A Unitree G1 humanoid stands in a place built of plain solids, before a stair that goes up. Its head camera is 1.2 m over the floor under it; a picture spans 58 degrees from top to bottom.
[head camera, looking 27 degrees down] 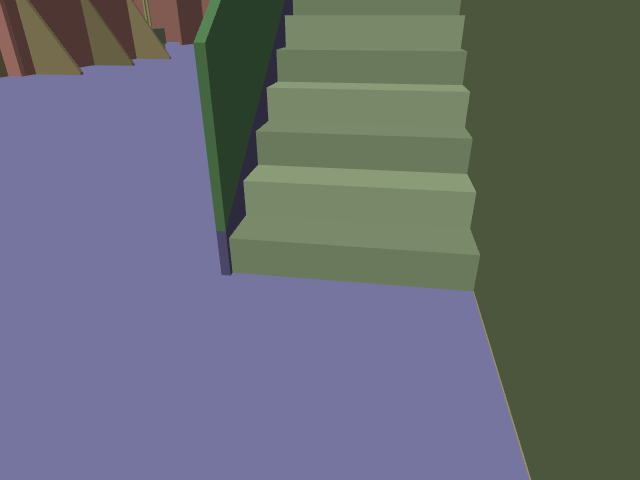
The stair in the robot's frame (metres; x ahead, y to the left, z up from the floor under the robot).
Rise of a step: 0.20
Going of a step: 0.30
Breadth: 1.24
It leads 8 degrees to the right of straight ahead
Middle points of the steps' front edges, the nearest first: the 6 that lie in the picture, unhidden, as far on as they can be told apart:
1.88 -0.15 0.21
2.18 -0.19 0.41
2.47 -0.23 0.61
2.77 -0.28 0.82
3.07 -0.32 1.02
3.36 -0.36 1.23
